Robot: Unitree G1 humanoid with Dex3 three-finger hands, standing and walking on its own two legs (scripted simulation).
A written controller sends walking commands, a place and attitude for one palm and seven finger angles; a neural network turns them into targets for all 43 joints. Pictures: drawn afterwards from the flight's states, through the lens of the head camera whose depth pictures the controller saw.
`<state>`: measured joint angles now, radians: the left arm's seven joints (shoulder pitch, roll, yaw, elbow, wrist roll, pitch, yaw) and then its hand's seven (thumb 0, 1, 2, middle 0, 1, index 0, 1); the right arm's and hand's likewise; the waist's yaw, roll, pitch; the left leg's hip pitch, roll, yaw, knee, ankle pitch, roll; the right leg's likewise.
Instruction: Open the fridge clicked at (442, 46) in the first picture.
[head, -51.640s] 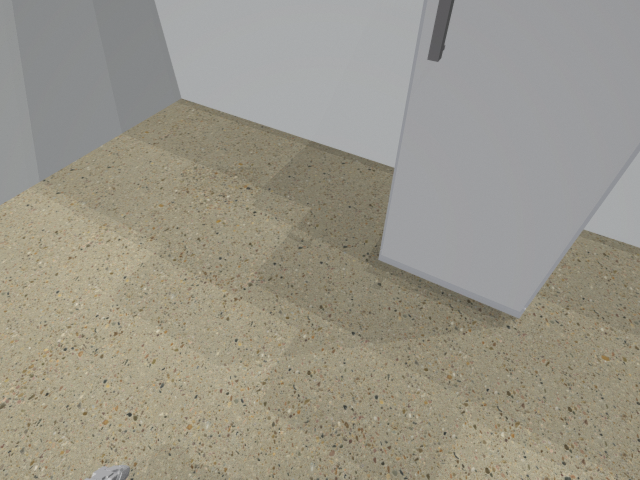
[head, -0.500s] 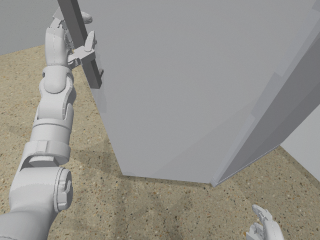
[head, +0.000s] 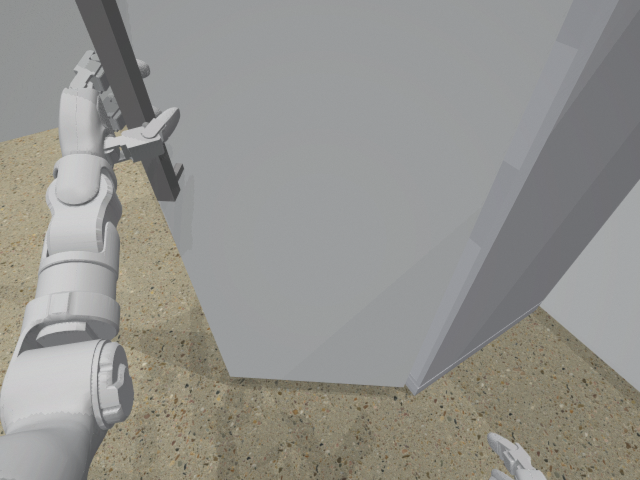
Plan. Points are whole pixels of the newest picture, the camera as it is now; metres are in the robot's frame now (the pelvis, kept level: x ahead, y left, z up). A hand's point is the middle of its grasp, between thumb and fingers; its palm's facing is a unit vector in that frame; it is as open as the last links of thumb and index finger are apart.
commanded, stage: loosen the grip on the handle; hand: left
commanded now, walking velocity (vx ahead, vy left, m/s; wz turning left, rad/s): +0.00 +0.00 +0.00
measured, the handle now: (144, 100) +0.49 +0.22 +0.24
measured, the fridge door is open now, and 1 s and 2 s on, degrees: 55 58 58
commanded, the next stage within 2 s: slip the hand off the handle in 0.38 s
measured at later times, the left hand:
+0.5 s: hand (129, 136) +0.42 +0.21 +0.24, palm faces +0.19 -0.97 -0.14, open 14.5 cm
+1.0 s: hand (51, 146) +0.39 +0.28 +0.25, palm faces +0.23 -0.96 -0.14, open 14.7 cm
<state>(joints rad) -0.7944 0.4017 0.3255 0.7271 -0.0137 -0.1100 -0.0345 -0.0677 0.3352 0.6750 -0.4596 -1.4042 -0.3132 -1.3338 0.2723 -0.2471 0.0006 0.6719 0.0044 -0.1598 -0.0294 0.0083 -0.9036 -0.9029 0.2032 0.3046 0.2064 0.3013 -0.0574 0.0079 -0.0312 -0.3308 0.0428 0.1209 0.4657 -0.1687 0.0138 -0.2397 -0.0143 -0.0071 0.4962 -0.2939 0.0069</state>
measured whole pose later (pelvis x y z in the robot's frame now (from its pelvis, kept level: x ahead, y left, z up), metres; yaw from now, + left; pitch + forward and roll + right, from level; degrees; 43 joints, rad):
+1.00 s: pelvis +0.02 +0.00 +0.00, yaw +2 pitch +3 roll -1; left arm -0.59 0.50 0.40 0.46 -0.16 -0.09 -0.24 -0.02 -0.56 0.20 -0.26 -1.16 -0.26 -1.15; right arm 0.27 -0.27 0.03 0.66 0.05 -0.10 -0.09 0.01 -0.91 -0.90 0.20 0.30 0.20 0.30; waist 0.00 0.02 -0.06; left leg -0.38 0.04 0.07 0.55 -0.23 0.01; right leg -0.24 -0.01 -0.05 0.52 -0.33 0.00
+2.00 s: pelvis +0.00 -0.02 +0.00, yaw +4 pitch -2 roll +0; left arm -0.21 0.42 0.43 0.03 -0.27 0.03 -0.25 -0.02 -0.56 0.20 -0.26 -1.16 -0.26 -1.15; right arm 0.19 -0.25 0.06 0.67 0.06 -0.14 -0.12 0.01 -0.90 -0.90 0.20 0.30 0.20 0.30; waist 0.07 0.05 -0.04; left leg -0.28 0.05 0.04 0.50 -0.18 -0.01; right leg -0.14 0.00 -0.08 0.50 -0.32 -0.02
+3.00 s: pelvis +0.01 +0.00 +0.01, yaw +3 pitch -6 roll +0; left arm 0.26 0.34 0.36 -0.29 -0.10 -0.05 0.09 -0.01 -0.03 0.46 -0.24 -0.85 -0.24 -0.84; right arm 0.21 -0.25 0.03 0.71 -0.01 -0.11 -0.10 0.01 -0.90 -0.90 0.20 0.30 0.20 0.30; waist 0.08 0.05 0.03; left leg -0.14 0.03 0.06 0.40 -0.16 0.01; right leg 0.00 -0.01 -0.05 0.36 -0.26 0.00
